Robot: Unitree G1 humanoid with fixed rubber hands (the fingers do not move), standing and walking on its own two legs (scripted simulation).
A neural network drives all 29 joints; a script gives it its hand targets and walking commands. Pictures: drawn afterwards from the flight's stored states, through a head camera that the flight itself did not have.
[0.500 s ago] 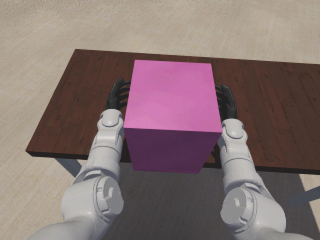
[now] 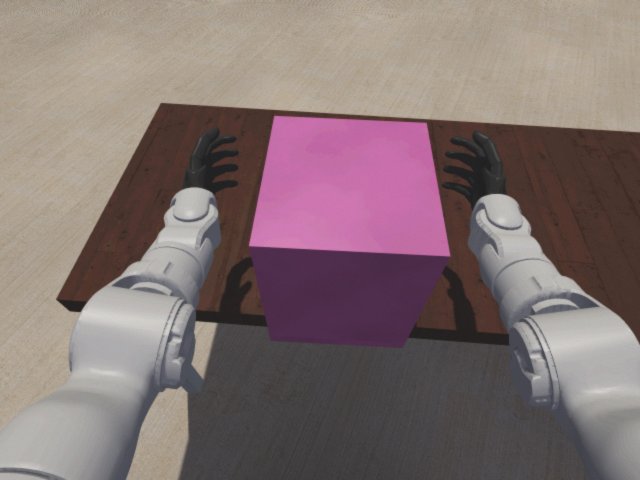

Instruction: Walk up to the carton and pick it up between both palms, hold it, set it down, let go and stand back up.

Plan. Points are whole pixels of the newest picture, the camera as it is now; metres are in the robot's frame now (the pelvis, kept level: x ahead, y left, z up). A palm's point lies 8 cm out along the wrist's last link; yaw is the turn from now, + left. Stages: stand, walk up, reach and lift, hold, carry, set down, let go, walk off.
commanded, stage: set down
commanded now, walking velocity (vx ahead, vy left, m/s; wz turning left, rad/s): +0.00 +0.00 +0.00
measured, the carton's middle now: (342, 239) +0.44 -0.01 +0.02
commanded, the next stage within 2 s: none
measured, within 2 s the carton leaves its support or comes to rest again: neither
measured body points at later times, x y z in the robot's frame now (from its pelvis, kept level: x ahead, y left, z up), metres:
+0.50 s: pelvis -0.03 -0.02 +0.00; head +0.03 -0.01 +0.45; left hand +0.47 +0.16 +0.17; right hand +0.46 -0.20 +0.17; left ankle -0.01 +0.12 -0.73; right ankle +0.01 -0.11 -0.73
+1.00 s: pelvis -0.01 -0.01 +0.02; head +0.01 +0.00 +0.47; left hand +0.47 +0.17 +0.21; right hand +0.45 -0.22 +0.21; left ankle -0.01 +0.12 -0.73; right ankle +0.01 -0.11 -0.73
